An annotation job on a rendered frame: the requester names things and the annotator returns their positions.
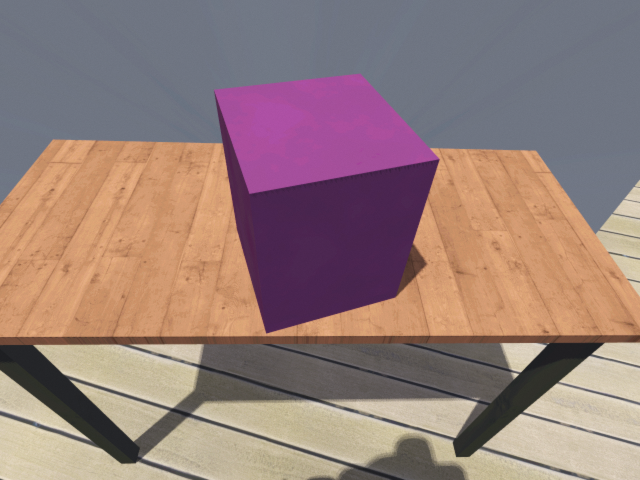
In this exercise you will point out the carton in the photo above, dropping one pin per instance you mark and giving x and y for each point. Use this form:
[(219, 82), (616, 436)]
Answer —
[(328, 185)]

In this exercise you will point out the table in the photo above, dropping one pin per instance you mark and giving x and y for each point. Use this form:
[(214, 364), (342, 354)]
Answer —
[(136, 243)]

